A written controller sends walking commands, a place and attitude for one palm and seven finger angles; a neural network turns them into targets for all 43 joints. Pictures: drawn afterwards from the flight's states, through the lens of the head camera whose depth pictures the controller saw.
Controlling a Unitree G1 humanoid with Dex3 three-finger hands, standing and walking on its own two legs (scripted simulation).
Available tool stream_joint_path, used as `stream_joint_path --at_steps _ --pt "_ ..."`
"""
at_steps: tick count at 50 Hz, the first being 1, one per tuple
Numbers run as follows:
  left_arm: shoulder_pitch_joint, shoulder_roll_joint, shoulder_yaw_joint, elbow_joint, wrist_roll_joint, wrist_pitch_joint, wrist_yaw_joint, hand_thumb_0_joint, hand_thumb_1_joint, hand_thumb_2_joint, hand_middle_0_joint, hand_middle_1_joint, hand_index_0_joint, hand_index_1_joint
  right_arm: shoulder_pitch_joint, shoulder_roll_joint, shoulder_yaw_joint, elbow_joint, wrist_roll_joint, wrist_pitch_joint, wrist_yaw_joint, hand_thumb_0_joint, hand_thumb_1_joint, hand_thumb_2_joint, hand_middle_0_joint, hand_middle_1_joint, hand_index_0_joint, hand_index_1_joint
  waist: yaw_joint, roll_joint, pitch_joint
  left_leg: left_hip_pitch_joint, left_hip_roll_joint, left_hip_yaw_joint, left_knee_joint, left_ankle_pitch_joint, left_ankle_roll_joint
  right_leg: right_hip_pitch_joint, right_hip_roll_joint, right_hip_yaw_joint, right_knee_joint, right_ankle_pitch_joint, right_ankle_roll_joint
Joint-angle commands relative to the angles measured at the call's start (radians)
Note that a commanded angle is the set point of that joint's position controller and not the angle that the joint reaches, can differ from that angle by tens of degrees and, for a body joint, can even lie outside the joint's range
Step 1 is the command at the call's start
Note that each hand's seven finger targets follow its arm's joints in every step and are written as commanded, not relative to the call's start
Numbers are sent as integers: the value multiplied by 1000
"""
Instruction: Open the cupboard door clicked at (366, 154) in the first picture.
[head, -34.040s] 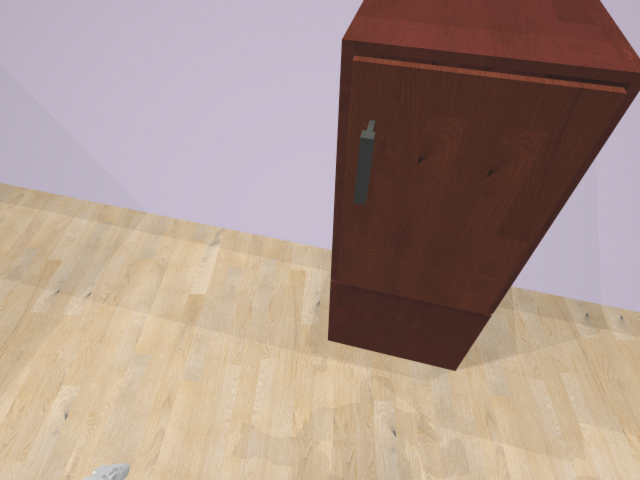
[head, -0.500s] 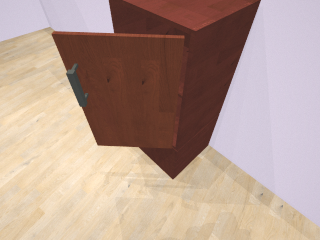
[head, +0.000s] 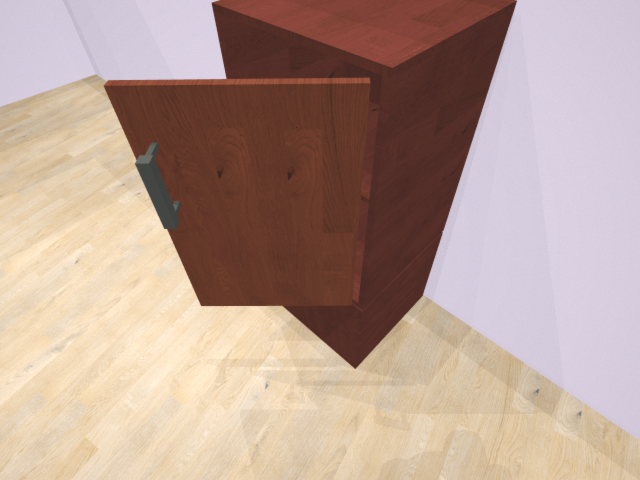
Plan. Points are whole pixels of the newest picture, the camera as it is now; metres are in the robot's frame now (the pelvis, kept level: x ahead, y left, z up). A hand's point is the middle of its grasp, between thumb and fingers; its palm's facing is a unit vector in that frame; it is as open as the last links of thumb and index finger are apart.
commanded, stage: look again from close up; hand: left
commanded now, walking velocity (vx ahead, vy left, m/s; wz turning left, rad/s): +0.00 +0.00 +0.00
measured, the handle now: (162, 186) +0.56 +0.31 +0.05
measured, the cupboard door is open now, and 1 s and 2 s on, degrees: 43 43 43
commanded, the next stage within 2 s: shuffle to correct the standing spot in 0.10 s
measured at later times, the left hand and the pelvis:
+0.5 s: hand out of the picture -0.01 +0.19 -0.18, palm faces +0.07 -0.98 -0.21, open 7.4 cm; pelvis +0.00 +0.01 -0.01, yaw +0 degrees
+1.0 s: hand out of the picture +0.00 +0.28 -0.18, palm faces +0.10 -0.97 -0.24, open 7.4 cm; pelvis +0.01 +0.09 -0.01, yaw +2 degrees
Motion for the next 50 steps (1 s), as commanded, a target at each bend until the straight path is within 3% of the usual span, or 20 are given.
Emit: stream_joint_path --at_steps 1,13,21,23,25,27,28,30,33,34,35,36,37,38,40,42,46,48,49,50 --pt "75 91 10 -24 3 -4 1 0 900 900 -200 -300 -200 -300 45 -94 -10 -30 3 -17 -2 0 -900 -900 200 300 200 300 9 -29 38 -16 107 -107 -104 282 24 -13 -64 51 -71 233 -38" --pt "71 111 18 -27 8 -1 2 0 900 900 -200 -300 -200 -300 28 -91 -13 -14 5 -8 1 0 -900 -900 200 300 200 300 16 -27 46 -22 91 -82 -90 223 17 -8 -91 77 -79 250 -48" --pt "92 173 56 -59 12 10 9 0 900 900 -200 -300 -200 -300 2 -84 -31 -79 2 23 10 0 -900 -900 200 300 200 300 20 -160 62 -115 30 -10 47 58 -16 -21 -243 219 -120 280 -124" --pt "80 173 63 -74 15 16 10 0 900 900 -200 -300 -200 -300 17 -87 -35 -84 3 23 11 0 -900 -900 200 300 200 300 13 -119 55 -75 36 -19 21 111 -10 -50 -221 182 -75 271 -112" --pt "69 156 64 -86 16 24 8 0 900 900 -200 -300 -200 -300 33 -108 -40 -89 1 18 12 0 -900 -900 200 300 200 300 8 -45 35 -23 73 -63 -16 236 14 -84 -158 106 4 231 -78" --pt "60 114 57 -97 18 33 7 0 900 900 -200 -300 -200 -300 56 -153 -48 -96 -2 19 7 0 -900 -900 200 300 200 300 5 100 29 26 172 -181 -85 348 86 -160 -54 -20 137 29 -36" --pt "46 89 49 -107 21 35 6 0 900 900 -200 -300 -200 -300 64 -156 -50 -99 -2 19 4 0 -900 -900 200 300 200 300 5 144 36 52 209 -228 -114 416 132 -213 -19 -46 199 -102 -23" --pt "33 75 44 -116 16 36 5 0 900 900 -200 -300 -200 -300 58 -152 -48 -116 -3 19 3 0 -900 -900 200 300 200 300 5 145 22 60 240 -254 -135 474 188 -254 -23 -42 304 -231 -27" --pt "89 58 45 -99 17 28 1 0 900 900 -200 -300 -200 -300 -9 -146 -46 -149 -4 23 5 0 -900 -900 200 300 200 300 51 68 -1 -13 199 -182 -62 532 171 -121 -36 -54 163 -84 -32" --pt "129 70 49 -89 16 21 4 0 900 900 -200 -300 -200 -300 -31 -155 -48 -161 0 23 6 0 -900 -900 200 300 200 300 70 44 -12 -67 176 -166 -15 475 142 -39 -62 -39 59 22 -36" --pt "168 117 60 -83 21 13 10 0 900 900 -200 -300 -200 -300 -41 -137 -50 -177 6 23 9 0 -900 -900 200 300 200 300 85 -73 -24 -198 113 -117 84 321 92 86 -169 88 -42 165 -71" --pt "208 200 77 -79 27 6 15 0 900 900 -200 -300 -200 -300 -55 -106 -52 -204 10 24 17 0 -900 -900 200 300 200 300 88 -286 -21 -371 -12 -1 258 -7 11 187 -406 353 -132 388 -163" --pt "247 225 84 -74 20 -3 16 0 900 900 -200 -300 -200 -300 -111 -119 -58 -218 -2 33 19 0 -900 -900 200 300 200 300 116 -287 6 -428 -20 -37 460 -278 -22 146 -516 435 -172 589 -256" --pt "240 218 90 -72 23 -4 25 0 900 900 -200 -300 -200 -300 -127 -114 -62 -223 -6 43 19 0 -900 -900 200 300 200 300 110 -263 8 -472 7 -87 587 -291 -30 152 -520 398 -152 665 -279" --pt "155 197 82 -102 29 -6 22 0 900 900 -200 -300 -200 -300 -145 -98 -60 -226 0 44 36 0 -900 -900 200 300 200 300 72 -196 30 -499 38 -106 655 -202 -38 111 -414 229 -114 657 -229" --pt "83 207 85 -130 32 -7 15 0 900 900 -200 -300 -200 -300 -143 -77 -57 -232 6 54 51 0 -900 -900 200 300 200 300 45 -235 21 -409 50 -62 538 -135 -53 14 -362 107 -125 552 -173" --pt "39 230 88 -149 36 11 -2 0 900 900 -200 -300 -200 -300 -91 -48 -55 -207 11 42 55 0 -900 -900 200 300 200 300 20 -267 36 -133 -14 70 215 -4 -53 -152 -249 -3 -99 307 -94" --pt "49 201 79 -149 31 25 -3 0 900 900 -200 -300 -200 -300 8 -69 -58 -164 7 25 47 0 -900 -900 200 300 200 300 -17 -182 -10 60 0 81 19 129 -56 -198 -183 -39 32 166 -47" --pt "74 160 70 -147 23 32 -7 0 900 900 -200 -300 -200 -300 71 -141 -71 -147 1 15 41 0 -900 -900 200 300 200 300 -32 13 -68 162 97 -25 -11 262 -36 -240 -125 -78 165 16 -9" --pt "103 88 58 -161 11 40 -7 0 900 900 -200 -300 -200 -300 111 -230 -86 -152 -8 6 33 0 -900 -900 200 300 200 300 -39 258 -84 133 330 -355 -138 379 71 -327 -28 -98 327 -292 37"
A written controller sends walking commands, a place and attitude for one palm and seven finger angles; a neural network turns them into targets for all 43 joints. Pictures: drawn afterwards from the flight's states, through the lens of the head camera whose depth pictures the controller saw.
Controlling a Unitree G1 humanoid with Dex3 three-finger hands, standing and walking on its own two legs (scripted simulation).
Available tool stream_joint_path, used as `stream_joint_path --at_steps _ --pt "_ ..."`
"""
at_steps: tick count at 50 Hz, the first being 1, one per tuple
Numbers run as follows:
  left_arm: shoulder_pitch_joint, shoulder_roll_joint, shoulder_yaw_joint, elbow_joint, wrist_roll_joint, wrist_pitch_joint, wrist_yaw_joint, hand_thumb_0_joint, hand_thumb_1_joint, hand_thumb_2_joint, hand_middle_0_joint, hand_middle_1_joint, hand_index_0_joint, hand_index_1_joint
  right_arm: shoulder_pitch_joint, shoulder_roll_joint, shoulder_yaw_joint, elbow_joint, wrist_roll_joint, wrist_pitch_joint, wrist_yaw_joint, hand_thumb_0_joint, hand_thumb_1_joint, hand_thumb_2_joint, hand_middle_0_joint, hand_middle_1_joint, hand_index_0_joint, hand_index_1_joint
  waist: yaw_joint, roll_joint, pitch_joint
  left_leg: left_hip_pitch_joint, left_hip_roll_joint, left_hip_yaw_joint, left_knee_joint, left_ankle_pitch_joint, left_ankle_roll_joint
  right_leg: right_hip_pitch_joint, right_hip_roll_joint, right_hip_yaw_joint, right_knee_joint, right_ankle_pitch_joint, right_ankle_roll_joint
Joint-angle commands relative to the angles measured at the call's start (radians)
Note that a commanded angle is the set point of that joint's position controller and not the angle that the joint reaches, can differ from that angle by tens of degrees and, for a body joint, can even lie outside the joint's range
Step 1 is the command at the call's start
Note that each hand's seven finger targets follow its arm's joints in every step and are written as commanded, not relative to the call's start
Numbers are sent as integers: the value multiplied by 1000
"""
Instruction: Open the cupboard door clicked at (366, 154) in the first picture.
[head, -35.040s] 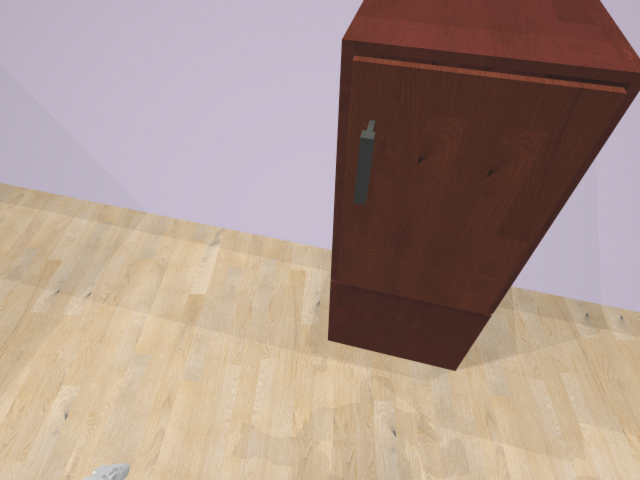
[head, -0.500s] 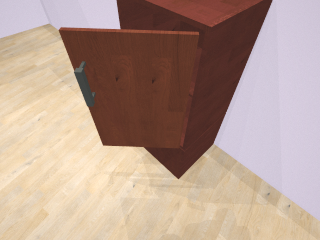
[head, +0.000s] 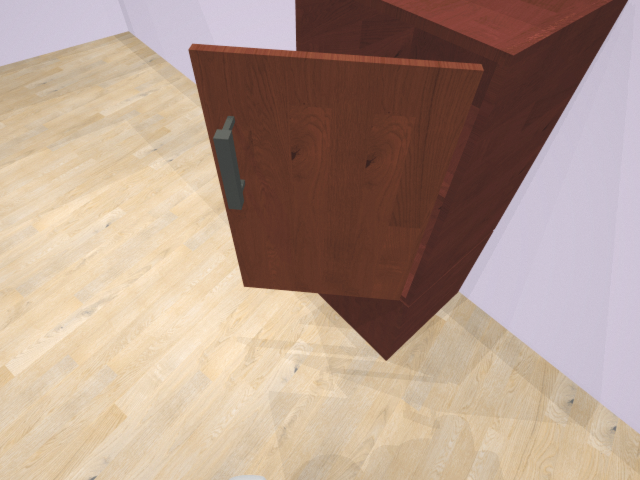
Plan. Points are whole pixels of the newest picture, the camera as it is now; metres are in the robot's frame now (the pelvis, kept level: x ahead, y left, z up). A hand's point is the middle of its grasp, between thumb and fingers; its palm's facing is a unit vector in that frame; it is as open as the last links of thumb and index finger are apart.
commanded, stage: come to a stop and stand still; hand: left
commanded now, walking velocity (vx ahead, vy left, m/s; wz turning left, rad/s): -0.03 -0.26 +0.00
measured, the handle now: (233, 164) +0.55 +0.20 +0.06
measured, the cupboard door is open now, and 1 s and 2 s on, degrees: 43 43 43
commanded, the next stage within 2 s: look again from close up in 0.76 s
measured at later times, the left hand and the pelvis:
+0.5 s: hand out of the picture +0.04 +0.18 -0.16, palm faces +0.02 -0.97 -0.23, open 7.3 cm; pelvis +0.00 +0.00 +0.01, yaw +1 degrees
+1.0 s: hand out of the picture -0.02 +0.17 -0.16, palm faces +0.05 -0.98 -0.17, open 7.4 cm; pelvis +0.00 +0.01 +0.02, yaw +1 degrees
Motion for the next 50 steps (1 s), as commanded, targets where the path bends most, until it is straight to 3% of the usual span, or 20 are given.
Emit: stream_joint_path --at_steps 1,3,6,9,13,16,17,18,19,20,21,23,25,27,28,30,32,36,43,50 --pt "24 67 13 -90 -13 6 10 0 900 900 -200 -300 -200 -300 250 -223 -41 5 -15 -25 -27 0 -900 -900 200 300 200 300 -102 265 -89 173 346 -449 -331 227 211 -217 130 32 327 -282 -64" --pt "28 49 6 -41 -14 2 11 0 900 900 -200 -300 -200 -300 129 -166 -25 11 -20 -35 -51 0 -900 -900 200 300 200 300 -55 299 -77 138 320 -434 -349 209 220 -227 106 99 405 -183 -83" --pt "15 44 4 -11 -14 8 -11 0 900 900 -200 -300 -200 -300 86 -132 -11 19 -21 -35 -59 0 -900 -900 200 300 200 300 -45 193 -43 113 256 -262 -326 346 193 -185 111 78 337 -72 -68" --pt "-10 48 10 -28 -12 26 -19 0 900 900 -200 -300 -200 -300 117 -144 -28 36 -21 -27 -70 0 -900 -900 200 300 200 300 -61 169 -61 145 274 -251 -323 358 204 -173 132 70 271 -76 -66" --pt "-11 27 8 -42 -13 22 -19 0 900 900 -200 -300 -200 -300 113 -154 -36 40 -24 -19 -69 0 -900 -900 200 300 200 300 -59 178 -67 122 270 -258 -318 245 198 -98 144 64 96 -65 -84" --pt "62 27 9 -12 -11 4 -12 0 900 900 -200 -300 -200 -300 114 -130 -32 50 -12 -13 -60 0 -900 -900 200 300 200 300 -27 97 -92 20 185 -187 -237 70 131 111 155 46 -193 145 -85" --pt "150 71 1 11 -6 1 29 0 900 900 -200 -300 -200 -300 -4 -152 -38 -12 17 -24 -63 0 -900 -900 200 300 200 300 43 -31 -53 42 108 -34 -30 -13 44 35 61 188 -338 257 -74" --pt "61 148 6 -33 4 -16 28 0 900 900 -200 -300 -200 -300 78 -68 -11 -37 -2 -16 -51 0 -900 -900 200 300 200 300 -39 -171 -41 -50 -15 1 105 -151 -7 88 -90 312 -373 543 -120" --pt "4 133 -7 -59 -3 -29 19 0 900 900 -200 -300 -200 -300 125 -39 -11 -20 -6 -10 -40 0 -900 -900 200 300 200 300 -72 -125 -115 -7 -1 -29 169 -194 9 54 -83 255 -333 429 -184" --pt "-25 95 -5 -66 -6 -38 25 0 900 900 -200 -300 -200 -300 125 -51 -16 -6 -9 -5 -38 0 -900 -900 200 300 200 300 -75 -166 -101 -20 -13 -34 214 -147 14 57 -29 211 -313 480 -195" --pt "-36 87 -3 -67 -9 -41 29 0 900 900 -200 -300 -200 -300 129 -50 -16 -6 -6 -4 -41 0 -900 -900 200 300 200 300 -76 -162 -82 -32 -6 -37 221 -157 21 59 -36 211 -299 493 -218" --pt "-47 99 -1 -72 -6 -39 30 0 900 900 -200 -300 -200 -300 121 -26 -9 -8 -4 -5 -40 0 -900 -900 200 300 200 300 -72 -59 -26 1 -5 -19 117 -175 24 18 -42 196 -293 433 -245" --pt "-53 110 -2 -67 -12 -34 24 0 900 900 -200 -300 -200 -300 159 -16 -1 9 -5 -9 -41 0 -900 -900 200 300 200 300 -82 -32 1 110 -15 -11 -39 -95 27 -69 -15 199 -302 244 -218" --pt "-45 82 -12 -50 -21 -37 22 0 900 900 -200 -300 -200 -300 200 -41 4 38 -6 -25 -43 0 -900 -900 200 300 200 300 -82 30 23 174 42 -87 -173 57 55 -110 53 168 -263 164 -157" --pt "-16 63 -15 -44 -20 -33 20 0 900 900 -200 -300 -200 -300 191 -55 7 37 -8 -31 -44 0 -900 -900 200 300 200 300 -59 79 34 129 99 -151 -211 76 83 -85 84 129 -258 133 -134" --pt "7 61 -19 -26 -18 -27 18 0 900 900 -200 -300 -200 -300 153 -61 13 45 -9 -38 -48 0 -900 -900 200 300 200 300 -37 156 45 40 106 -198 -279 13 101 -1 114 104 -223 141 -124" --pt "32 55 -26 -6 -18 -31 13 0 900 900 -200 -300 -200 -300 146 -57 16 48 -7 -37 -49 0 -900 -900 200 300 200 300 -33 89 48 15 81 -178 -293 -88 90 23 102 126 -254 141 -128" --pt "25 64 -33 10 -21 -44 13 0 900 900 -200 -300 -200 -300 177 -48 22 82 -5 -39 -48 0 -900 -900 200 300 200 300 -56 0 4 100 48 -123 -256 -20 71 3 69 166 -313 111 -134" --pt "56 60 -44 54 -21 -53 15 0 900 900 -200 -300 -200 -300 170 -48 33 123 4 -52 -51 0 -900 -900 200 300 200 300 -48 13 -11 147 62 -118 -261 102 74 33 65 148 -299 254 -125" --pt "75 51 -52 93 -22 -51 17 0 900 900 -200 -300 -200 -300 157 -52 37 157 6 -51 -54 0 -900 -900 200 300 200 300 -47 28 17 155 62 -118 -273 104 73 30 61 150 -302 258 -123"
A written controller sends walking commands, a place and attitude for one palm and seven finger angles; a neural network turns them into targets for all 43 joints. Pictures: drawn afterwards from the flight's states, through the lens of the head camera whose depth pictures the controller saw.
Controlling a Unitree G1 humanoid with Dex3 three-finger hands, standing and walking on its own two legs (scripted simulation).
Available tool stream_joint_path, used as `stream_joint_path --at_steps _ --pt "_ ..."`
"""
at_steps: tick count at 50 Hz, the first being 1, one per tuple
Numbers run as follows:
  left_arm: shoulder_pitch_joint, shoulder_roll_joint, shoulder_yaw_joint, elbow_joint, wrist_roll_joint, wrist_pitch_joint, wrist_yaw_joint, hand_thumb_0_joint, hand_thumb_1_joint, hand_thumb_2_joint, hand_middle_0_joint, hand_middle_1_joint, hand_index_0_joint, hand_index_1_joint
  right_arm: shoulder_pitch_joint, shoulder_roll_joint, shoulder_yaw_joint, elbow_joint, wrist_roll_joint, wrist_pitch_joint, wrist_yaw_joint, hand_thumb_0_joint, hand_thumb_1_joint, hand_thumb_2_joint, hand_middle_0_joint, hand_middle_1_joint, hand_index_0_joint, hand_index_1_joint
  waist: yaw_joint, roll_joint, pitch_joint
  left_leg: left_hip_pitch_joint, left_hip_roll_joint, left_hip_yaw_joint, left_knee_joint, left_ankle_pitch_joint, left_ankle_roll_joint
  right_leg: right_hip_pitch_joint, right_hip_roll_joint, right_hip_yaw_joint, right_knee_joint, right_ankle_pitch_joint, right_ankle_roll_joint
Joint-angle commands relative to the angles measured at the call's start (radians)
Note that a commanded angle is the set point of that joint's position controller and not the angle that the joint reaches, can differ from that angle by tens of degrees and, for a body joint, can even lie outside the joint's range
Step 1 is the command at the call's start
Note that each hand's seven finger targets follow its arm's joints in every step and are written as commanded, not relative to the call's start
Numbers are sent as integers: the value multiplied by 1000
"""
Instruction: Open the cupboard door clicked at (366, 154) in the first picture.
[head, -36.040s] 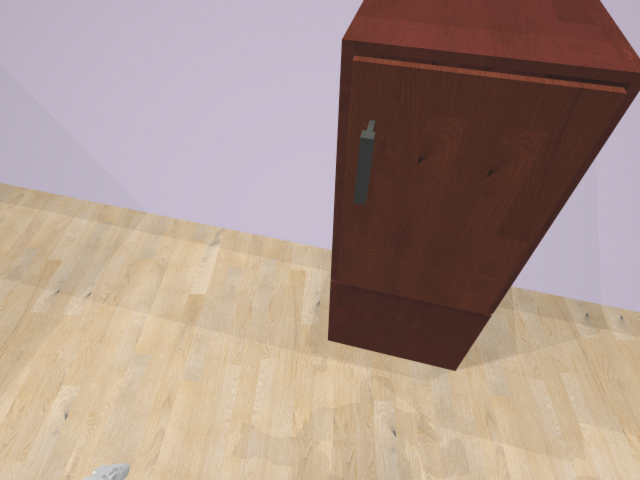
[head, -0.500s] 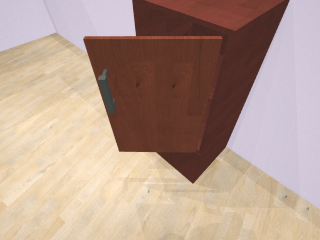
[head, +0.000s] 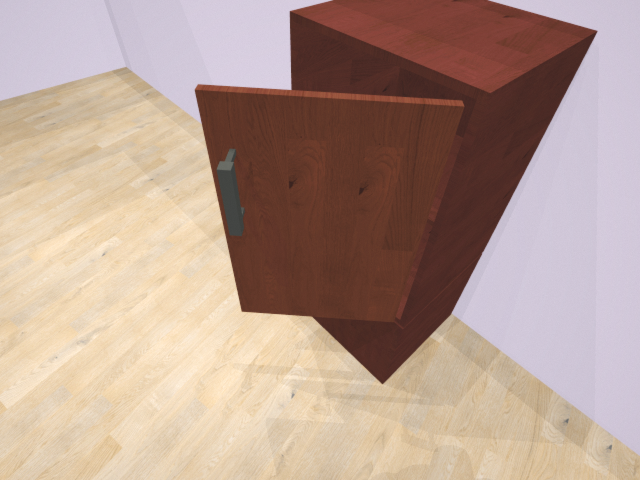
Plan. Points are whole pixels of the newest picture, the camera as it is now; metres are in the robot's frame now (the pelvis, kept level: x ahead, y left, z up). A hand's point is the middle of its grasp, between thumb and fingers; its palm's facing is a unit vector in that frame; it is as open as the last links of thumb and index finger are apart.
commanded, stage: look again from close up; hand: left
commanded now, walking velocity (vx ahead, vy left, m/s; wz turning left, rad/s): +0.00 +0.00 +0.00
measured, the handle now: (234, 193) +0.55 +0.19 +0.04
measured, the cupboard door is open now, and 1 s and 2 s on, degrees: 43 43 43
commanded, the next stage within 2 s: raise the hand with hooked fingers in 0.40 s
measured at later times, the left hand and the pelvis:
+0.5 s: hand out of the picture +0.00 +0.18 -0.18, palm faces +0.02 -0.99 -0.16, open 7.4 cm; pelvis +0.01 +0.02 +0.00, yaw +0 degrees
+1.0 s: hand (166, 464) +0.15 +0.20 -0.05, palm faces +0.13 -0.99 -0.03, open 9.0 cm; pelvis -0.02 -0.01 -0.08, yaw +2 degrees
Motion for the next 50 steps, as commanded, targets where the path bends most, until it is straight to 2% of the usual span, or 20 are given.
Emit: stream_joint_path --at_steps 1,24,25,26,27,28,29,30,31,32,34,35,36,38,40,41,45,47,48,50 --pt "56 97 12 -20 3 -16 8 0 900 900 -200 -300 -200 -300 37 -95 -12 -24 4 -15 -6 0 -900 -900 200 300 200 300 -8 9 67 -1 125 -135 -93 83 -2 -52 -129 127 -94 108 -9" --pt "61 79 13 3 5 -9 11 0 900 900 -200 -300 -200 -300 54 -86 -10 12 3 -23 -11 0 -900 -900 200 300 200 300 1 -3 56 33 128 -143 -114 170 9 -16 -131 108 -82 152 -1" --pt "88 88 4 20 20 -23 45 0 900 900 -200 -300 -200 -300 -19 -116 -7 -60 11 -23 0 0 -900 -900 200 300 200 300 20 49 147 -46 139 -115 54 259 -25 -107 -161 139 -79 300 9" --pt "-618 304 105 -1532 -187 -209 31 0 877 890 -202 -315 -202 -315 14 -295 -46 -442 59 -146 -35 0 -900 -900 200 300 200 300 -128 223 -333 266 40 -141 -35 279 -49 -63 -43 36 23 247 3" --pt "-284 245 92 -1347 -117 -163 74 0 853 880 -203 -330 -203 -330 -61 -211 -10 -386 58 -246 -58 0 -900 -900 200 300 200 300 -23 316 -378 300 98 -151 -56 330 -68 -105 -22 16 124 49 -16" --pt "9 80 4 -1139 -121 -38 104 0 830 870 -205 -345 -205 -345 -47 -158 -29 -379 67 -274 -49 0 -900 -900 200 300 200 300 -33 235 -208 143 105 -183 -103 211 -97 -193 -23 -9 175 -91 4" --pt "27 -70 -92 -1131 -163 -27 89 0 807 860 -207 -360 -207 -360 -28 -165 -28 -374 74 -285 -49 0 -900 -900 200 300 200 300 -49 118 -59 51 90 -185 -91 66 -76 -235 -20 -20 166 -69 10" --pt "-19 -31 -72 -1191 -185 -75 76 0 783 850 -208 -375 -208 -375 -61 -214 -38 -425 73 -303 -48 0 -900 -900 200 300 200 300 -54 64 6 -23 79 -204 -49 -50 -56 -259 -21 -25 130 -68 12" --pt "-31 24 -30 -1188 -175 -122 65 0 760 840 -210 -390 -210 -390 -60 -245 -50 -445 55 -312 -42 0 -900 -900 200 300 200 300 -73 -8 -6 -77 64 -211 7 -106 -46 -292 -18 -28 109 -61 13" --pt "-2 9 -20 -1129 -169 -171 45 0 737 830 -212 -405 -212 -405 -58 -246 -57 -468 37 -313 -38 0 -900 -900 200 300 200 300 -87 -129 8 -131 57 -218 67 -110 -44 -352 -12 -47 134 -71 15" --pt "148 -49 -4 -973 -184 -288 -37 0 690 810 -215 -435 -215 -435 -87 -237 -76 -514 26 -305 -12 0 -900 -900 200 300 200 300 -33 -227 -24 -228 46 -184 182 -78 -56 -445 -3 -63 222 -120 9" --pt "247 -50 37 -925 -205 -358 -95 0 667 800 -217 -450 -217 -450 -111 -231 -87 -542 22 -299 -1 0 -900 -900 200 300 200 300 8 -260 -47 -301 38 -158 246 -58 -61 -481 0 -60 277 -137 4" --pt "293 -34 65 -923 -224 -432 -160 0 643 790 -218 -465 -218 -465 -130 -230 -95 -568 20 -292 14 0 -900 -900 200 300 200 300 29 -257 -85 -358 29 -138 302 -38 -66 -500 -1 -52 328 -121 0" --pt "331 82 187 -890 -246 -556 -298 0 597 770 -222 -495 -222 -495 -149 -240 -115 -619 21 -271 46 0 -900 -900 200 300 200 300 59 -120 -133 -414 12 -114 392 20 -79 -496 -12 -16 418 -23 -20" --pt "292 174 278 -990 -247 -583 -345 0 550 750 -225 -525 -225 -525 -180 -236 -120 -696 30 -248 47 0 -900 -900 200 300 200 300 86 -9 -245 -443 4 -86 439 57 -63 -484 -15 2 491 33 -21" --pt "277 169 276 -1045 -260 -555 -349 0 527 740 -227 -540 -227 -540 -194 -228 -115 -732 33 -231 44 0 -900 -900 200 300 200 300 91 25 -271 -445 4 -82 439 49 -59 -486 -10 3 504 28 -18" --pt "83 203 302 -1331 -298 -509 -283 0 433 700 -233 -600 -233 -600 -146 -202 -103 -778 37 -189 10 0 -900 -900 200 300 200 300 38 117 -331 -421 18 -101 468 -14 -34 -506 2 40 476 -17 -5" --pt "0 202 275 -1438 -293 -545 -258 0 387 680 -237 -630 -237 -630 -114 -194 -91 -767 35 -191 -10 0 -900 -900 200 300 200 300 -9 125 -329 -404 29 -112 495 -6 -22 -530 4 54 455 -11 2" --pt "-78 207 245 -1470 -292 -563 -264 0 363 670 -238 -645 -238 -645 -95 -199 -81 -755 31 -195 -18 0 -900 -900 200 300 200 300 -45 89 -314 -429 31 -122 521 -20 -14 -548 6 71 452 -17 8" --pt "-102 194 205 -1421 -286 -583 -301 0 317 650 -242 -675 -242 -675 -89 -207 -69 -725 33 -212 -30 0 -900 -900 200 300 200 300 -73 120 -273 -446 35 -131 543 -58 -13 -593 5 83 432 -74 8"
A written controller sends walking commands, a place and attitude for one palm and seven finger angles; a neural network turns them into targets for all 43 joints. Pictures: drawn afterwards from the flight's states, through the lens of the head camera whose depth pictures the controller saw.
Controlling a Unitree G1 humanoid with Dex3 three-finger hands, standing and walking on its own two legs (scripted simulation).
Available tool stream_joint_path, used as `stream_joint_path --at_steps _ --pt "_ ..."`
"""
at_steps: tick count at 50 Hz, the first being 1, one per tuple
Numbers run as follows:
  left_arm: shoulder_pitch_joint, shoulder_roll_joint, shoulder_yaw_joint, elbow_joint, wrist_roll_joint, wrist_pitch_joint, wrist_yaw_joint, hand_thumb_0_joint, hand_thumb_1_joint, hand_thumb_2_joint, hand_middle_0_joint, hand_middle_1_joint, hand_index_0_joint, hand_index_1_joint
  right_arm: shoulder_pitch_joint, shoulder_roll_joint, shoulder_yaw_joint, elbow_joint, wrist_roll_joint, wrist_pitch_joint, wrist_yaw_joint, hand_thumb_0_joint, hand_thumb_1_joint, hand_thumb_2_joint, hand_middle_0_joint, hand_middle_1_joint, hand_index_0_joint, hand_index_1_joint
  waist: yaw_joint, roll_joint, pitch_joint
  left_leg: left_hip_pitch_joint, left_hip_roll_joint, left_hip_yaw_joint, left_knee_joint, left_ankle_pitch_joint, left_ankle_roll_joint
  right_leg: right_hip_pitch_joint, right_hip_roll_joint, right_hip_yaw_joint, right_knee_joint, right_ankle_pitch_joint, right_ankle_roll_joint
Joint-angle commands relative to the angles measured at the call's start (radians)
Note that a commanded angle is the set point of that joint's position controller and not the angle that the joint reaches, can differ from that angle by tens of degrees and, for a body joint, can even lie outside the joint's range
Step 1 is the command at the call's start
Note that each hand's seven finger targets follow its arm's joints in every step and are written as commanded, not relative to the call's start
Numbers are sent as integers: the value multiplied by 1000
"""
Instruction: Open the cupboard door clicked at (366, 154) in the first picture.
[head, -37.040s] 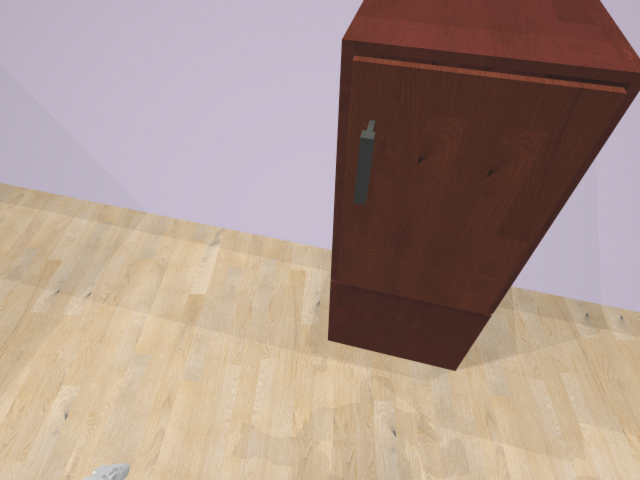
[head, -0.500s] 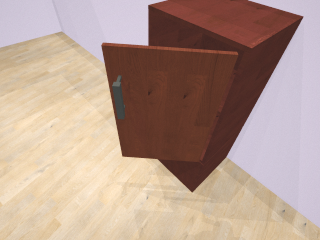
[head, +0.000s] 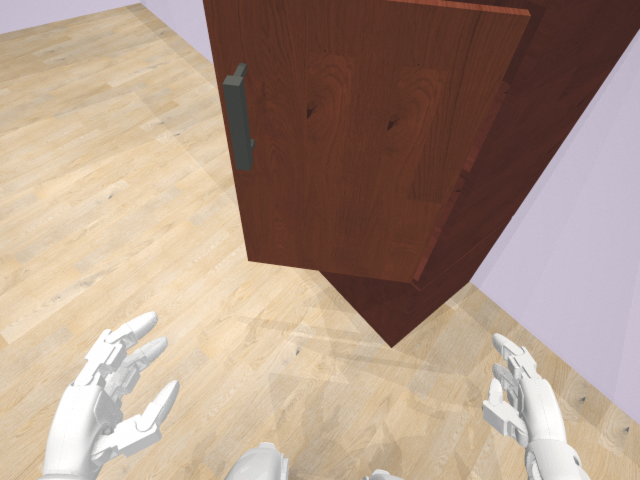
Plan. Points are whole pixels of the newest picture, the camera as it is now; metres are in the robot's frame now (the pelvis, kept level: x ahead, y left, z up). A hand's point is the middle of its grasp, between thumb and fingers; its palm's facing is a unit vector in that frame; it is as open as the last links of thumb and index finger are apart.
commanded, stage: raise the hand with hooked fingers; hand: left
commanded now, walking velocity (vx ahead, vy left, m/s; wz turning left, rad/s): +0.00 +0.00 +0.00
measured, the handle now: (243, 119) +0.57 +0.18 +0.12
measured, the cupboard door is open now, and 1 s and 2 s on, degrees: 43 43 43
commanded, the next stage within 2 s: move the hooked fingers beside the handle in 1.60 s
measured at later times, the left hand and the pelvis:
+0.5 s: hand (126, 328) +0.25 +0.24 +0.08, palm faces -0.01 -1.00 -0.05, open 12.1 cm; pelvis +0.01 +0.01 +0.03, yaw -1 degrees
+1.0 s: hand (65, 262) +0.29 +0.30 +0.13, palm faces +0.01 -1.00 -0.05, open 13.9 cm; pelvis +0.01 +0.04 +0.05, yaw +0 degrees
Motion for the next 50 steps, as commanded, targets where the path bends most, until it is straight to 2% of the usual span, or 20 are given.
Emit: stream_joint_path --at_steps 1,3,5,8,9,11,12,13,16,18,19,20,22,25,26,29,31,35,43,50 --pt "-281 138 10 -316 -27 -144 -52 0 293 640 -243 -690 -243 -690 55 -109 -2 -70 7 -59 -32 0 -900 -900 200 300 200 300 -112 113 -128 152 -1 -84 -111 184 -3 -7 9 149 -223 181 39" --pt "-286 178 35 -203 -46 -97 -114 0 247 620 -247 -720 -247 -720 57 -126 6 -49 19 -72 -45 0 -900 -900 200 300 200 300 -115 86 -101 112 -1 -85 -97 161 0 10 7 180 -259 141 44" --pt "-283 223 94 -152 -73 -33 -160 0 200 600 -250 -750 -250 -750 53 -131 9 -47 29 -79 -54 0 -900 -900 200 300 200 300 -92 52 -151 101 -8 -77 -108 166 2 87 -11 212 -301 129 58" --pt "-218 282 220 -84 -121 67 -183 0 130 570 -255 -795 -255 -795 41 -124 11 -48 33 -75 -60 0 -900 -900 200 300 200 300 -30 31 -226 124 -13 -80 -142 249 -4 238 -32 231 -318 264 80" --pt "-204 276 234 -112 -130 77 -180 0 107 560 -257 -810 -257 -810 40 -117 13 -54 33 -73 -58 0 -900 -900 200 300 200 300 -21 18 -255 136 -14 -79 -156 283 -5 283 -42 230 -315 343 89" --pt "-194 269 253 -116 -140 84 -161 0 60 540 -260 -840 -260 -840 36 -106 12 -48 31 -74 -55 0 -900 -900 200 300 200 300 -12 23 -240 158 -13 -79 -188 307 -8 297 -46 213 -317 410 97" --pt "-197 259 253 -103 -140 80 -150 0 37 530 -262 -855 -262 -855 35 -104 12 -45 28 -76 -53 0 -900 -900 200 300 200 300 -15 -7 -211 155 -12 -80 -201 305 -10 290 -46 206 -321 416 99" --pt "-210 270 264 -81 -139 73 -149 0 13 520 -263 -870 -263 -870 33 -108 11 -39 26 -77 -53 0 -900 -900 200 300 200 300 -12 -6 -184 154 -13 -83 -202 316 -11 289 -43 210 -319 438 99" --pt "-225 246 236 -57 -129 39 -153 0 -57 490 -268 -915 -268 -915 58 -118 6 -26 26 -88 -45 0 -900 -900 200 300 200 300 -31 -14 -152 172 -15 -76 -227 307 -9 260 -44 200 -332 434 106" --pt "-243 272 257 -30 -133 27 -165 0 -103 470 -272 -945 -272 -945 69 -131 0 -25 27 -94 -46 0 -900 -900 200 300 200 300 -29 -43 -145 179 -16 -75 -235 309 -7 268 -40 198 -338 422 103" --pt "-254 269 247 -29 -134 22 -176 0 -127 460 -273 -960 -273 -960 75 -134 2 -24 30 -97 -45 0 -900 -900 200 300 200 300 -32 -9 -149 191 -18 -70 -244 302 -6 262 -43 202 -346 409 102" --pt "-265 282 258 -25 -136 18 -181 0 -150 450 -275 -975 -275 -975 84 -137 -1 -22 31 -99 -47 0 -900 -900 200 300 200 300 -31 -16 -162 206 -18 -67 -251 304 -5 267 -40 192 -348 394 97" --pt "-301 284 244 -58 -138 11 -188 0 -197 430 -278 -1005 -278 -1005 88 -143 -2 -23 34 -110 -49 0 -900 -900 200 300 200 300 -33 50 -171 265 -16 -64 -274 323 -2 246 -26 160 -346 382 78" --pt "-355 307 243 -84 -132 11 -178 0 -267 400 -283 -1050 -283 -1050 98 -150 1 -19 33 -117 -51 0 -900 -900 200 300 200 300 -35 83 -181 332 -11 -71 -308 340 -1 232 -4 114 -340 359 54" --pt "-351 307 246 -77 -130 16 -170 0 -290 390 -285 -1065 -285 -1065 96 -150 1 -19 33 -119 -51 0 -900 -900 200 300 200 300 -33 96 -163 347 -9 -74 -321 337 -3 217 0 99 -342 347 48" --pt "-395 335 268 -57 -130 34 -163 0 -360 360 -290 -1110 -290 -1110 100 -158 5 -21 33 -114 -53 0 -900 -900 200 300 200 300 -32 73 -157 367 -7 -82 -344 334 -5 227 6 87 -349 343 45" --pt "-414 333 262 -29 -128 59 -169 0 -407 340 -293 -1140 -293 -1140 93 -158 10 -25 36 -110 -55 0 -900 -900 200 300 200 300 -32 107 -131 378 -6 -84 -362 320 -10 219 8 78 -359 326 42" --pt "-489 352 261 -29 -120 103 -180 0 -500 300 -300 -1200 -300 -1200 94 -161 17 -33 37 -102 -57 0 -900 -900 200 300 200 300 -32 115 -150 435 1 -101 -388 362 -15 234 13 62 -368 355 36" --pt "-642 410 289 65 -113 174 -214 0 -500 300 -300 -1200 -300 -1200 91 -168 34 -26 38 -88 -69 0 -900 -900 200 300 200 300 -36 103 -116 491 8 -129 -436 356 -26 237 20 52 -404 333 28" --pt "-759 469 330 116 -119 193 -254 0 -500 300 -300 -1200 -300 -1200 94 -171 40 -18 36 -84 -75 0 -900 -900 200 300 200 300 -33 119 -162 558 8 -142 -459 418 -35 264 17 51 -428 362 26"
